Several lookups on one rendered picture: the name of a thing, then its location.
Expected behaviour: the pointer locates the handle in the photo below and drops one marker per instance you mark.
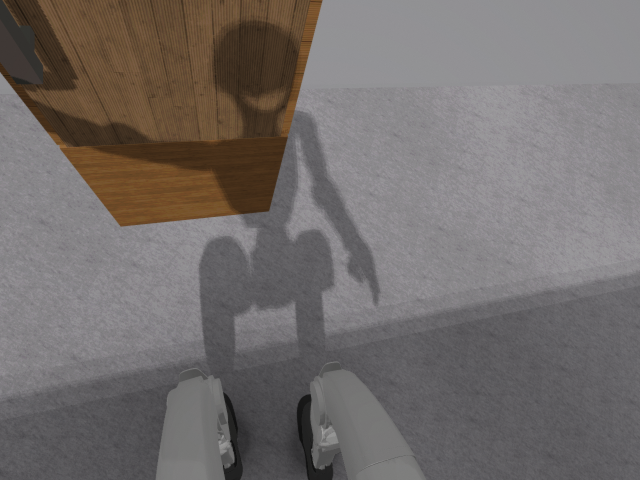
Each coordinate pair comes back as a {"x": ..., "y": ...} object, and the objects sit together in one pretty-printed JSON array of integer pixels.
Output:
[{"x": 17, "y": 50}]

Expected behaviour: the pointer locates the left robot thigh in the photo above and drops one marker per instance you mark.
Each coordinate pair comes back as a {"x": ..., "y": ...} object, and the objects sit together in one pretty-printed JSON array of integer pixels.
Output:
[{"x": 189, "y": 448}]

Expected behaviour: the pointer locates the right robot thigh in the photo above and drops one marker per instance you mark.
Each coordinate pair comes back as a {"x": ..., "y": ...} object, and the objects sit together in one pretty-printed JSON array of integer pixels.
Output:
[{"x": 371, "y": 445}]

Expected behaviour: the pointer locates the robot thigh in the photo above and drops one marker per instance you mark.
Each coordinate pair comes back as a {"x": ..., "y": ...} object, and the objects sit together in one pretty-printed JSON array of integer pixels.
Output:
[
  {"x": 371, "y": 445},
  {"x": 189, "y": 448}
]

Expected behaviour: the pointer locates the cupboard door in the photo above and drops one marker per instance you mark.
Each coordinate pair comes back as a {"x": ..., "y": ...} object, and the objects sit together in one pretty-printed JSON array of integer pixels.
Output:
[{"x": 119, "y": 72}]

